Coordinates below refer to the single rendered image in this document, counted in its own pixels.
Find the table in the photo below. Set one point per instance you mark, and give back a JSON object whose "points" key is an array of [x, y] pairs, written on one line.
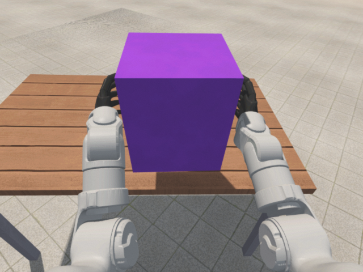
{"points": [[42, 128]]}

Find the carton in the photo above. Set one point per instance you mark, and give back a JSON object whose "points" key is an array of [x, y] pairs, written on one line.
{"points": [[178, 93]]}

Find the robot left forearm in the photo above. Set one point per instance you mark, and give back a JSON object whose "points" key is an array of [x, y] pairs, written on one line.
{"points": [[103, 164]]}

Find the robot right hand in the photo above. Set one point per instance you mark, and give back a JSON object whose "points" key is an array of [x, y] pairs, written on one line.
{"points": [[247, 97]]}

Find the robot left hand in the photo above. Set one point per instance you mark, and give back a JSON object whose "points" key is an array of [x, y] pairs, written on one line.
{"points": [[105, 95]]}

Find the robot left upper arm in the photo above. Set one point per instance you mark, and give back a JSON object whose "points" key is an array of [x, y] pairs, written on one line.
{"points": [[103, 245]]}

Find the robot right forearm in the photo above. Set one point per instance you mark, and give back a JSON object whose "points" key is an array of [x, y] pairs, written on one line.
{"points": [[275, 191]]}

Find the robot right upper arm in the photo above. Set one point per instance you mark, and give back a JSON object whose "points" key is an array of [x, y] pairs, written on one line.
{"points": [[298, 243]]}

